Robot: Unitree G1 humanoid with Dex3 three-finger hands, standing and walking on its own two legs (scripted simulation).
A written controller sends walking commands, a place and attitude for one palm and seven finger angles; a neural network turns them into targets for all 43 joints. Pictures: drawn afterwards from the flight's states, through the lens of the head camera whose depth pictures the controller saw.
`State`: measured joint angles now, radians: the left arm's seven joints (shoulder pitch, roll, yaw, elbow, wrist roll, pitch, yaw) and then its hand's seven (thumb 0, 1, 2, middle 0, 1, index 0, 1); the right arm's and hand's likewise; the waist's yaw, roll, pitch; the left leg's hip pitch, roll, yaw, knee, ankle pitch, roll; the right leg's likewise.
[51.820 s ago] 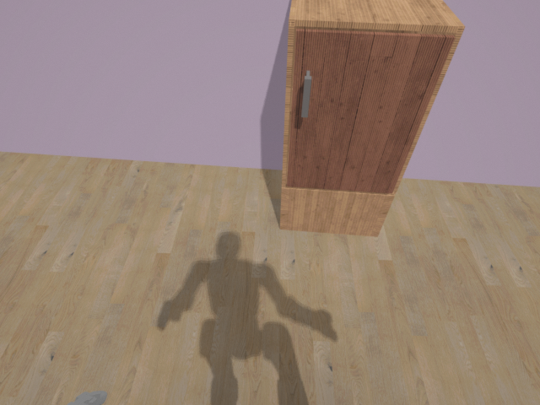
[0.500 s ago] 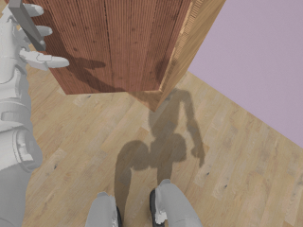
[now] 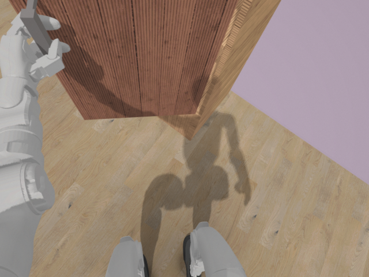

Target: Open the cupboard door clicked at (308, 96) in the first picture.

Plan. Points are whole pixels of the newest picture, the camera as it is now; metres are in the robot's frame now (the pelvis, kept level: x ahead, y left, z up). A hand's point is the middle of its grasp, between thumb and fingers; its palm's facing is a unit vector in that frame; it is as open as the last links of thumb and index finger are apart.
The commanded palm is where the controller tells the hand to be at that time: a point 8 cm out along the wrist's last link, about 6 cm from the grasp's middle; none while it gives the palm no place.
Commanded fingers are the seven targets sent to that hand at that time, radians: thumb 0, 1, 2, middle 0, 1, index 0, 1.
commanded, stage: close the thumb around the handle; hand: left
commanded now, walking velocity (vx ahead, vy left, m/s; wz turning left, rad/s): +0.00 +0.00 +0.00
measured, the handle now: (45, 34) +0.60 +0.22 +0.06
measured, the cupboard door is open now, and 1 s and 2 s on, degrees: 44 76 84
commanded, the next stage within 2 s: pull the door open along its arc in 0.02 s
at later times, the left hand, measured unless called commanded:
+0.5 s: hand (60, 83) +0.49 +0.18 +0.06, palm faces -0.04 -1.00 -0.02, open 5.7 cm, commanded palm +0.42 +0.23 +0.06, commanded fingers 0.00 0.90 0.90 -0.40 -1.35 -0.40 -1.35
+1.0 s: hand (109, 149) +0.35 +0.10 +0.06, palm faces +0.38 -0.92 +0.00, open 6.0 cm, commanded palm +0.29 +0.16 +0.06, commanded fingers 0.00 0.90 0.90 -0.40 -1.35 -0.40 -1.35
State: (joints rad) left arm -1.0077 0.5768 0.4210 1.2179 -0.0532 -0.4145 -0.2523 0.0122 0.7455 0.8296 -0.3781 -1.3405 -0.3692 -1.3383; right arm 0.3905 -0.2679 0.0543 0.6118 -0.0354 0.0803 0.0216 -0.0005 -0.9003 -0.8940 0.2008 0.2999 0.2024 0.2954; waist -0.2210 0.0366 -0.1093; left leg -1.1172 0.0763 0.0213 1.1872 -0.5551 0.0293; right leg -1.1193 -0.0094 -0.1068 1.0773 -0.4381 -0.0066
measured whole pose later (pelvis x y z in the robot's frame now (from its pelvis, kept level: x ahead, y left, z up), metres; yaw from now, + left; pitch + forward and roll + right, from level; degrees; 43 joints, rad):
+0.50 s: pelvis +0.01 +0.00 +0.02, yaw -1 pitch +25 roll -3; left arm -0.68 0.44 0.40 0.92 -0.15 -0.41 -0.28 0.00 0.73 0.76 -0.37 -1.35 -0.36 -1.35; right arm 0.40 -0.26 0.03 0.56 0.00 0.10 0.03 0.00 -0.90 -0.89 0.20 0.30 0.20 0.30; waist -0.17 0.03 -0.13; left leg -1.00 0.08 0.06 1.10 -0.54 0.03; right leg -1.03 0.00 -0.06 1.02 -0.42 0.00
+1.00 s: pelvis +0.01 -0.03 +0.03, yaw +2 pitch +17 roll +1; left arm -0.15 -0.03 0.02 0.44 0.03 -0.45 0.41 0.00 0.67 0.75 -0.38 -1.32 -0.37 -1.32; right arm 0.17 -0.17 0.01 0.55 -0.06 0.04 0.03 0.00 -0.90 -0.89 0.20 0.30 0.20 0.30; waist -0.02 0.00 -0.15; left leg -0.81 0.05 0.04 1.03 -0.52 -0.01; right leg -0.86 -0.03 -0.08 1.03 -0.47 -0.04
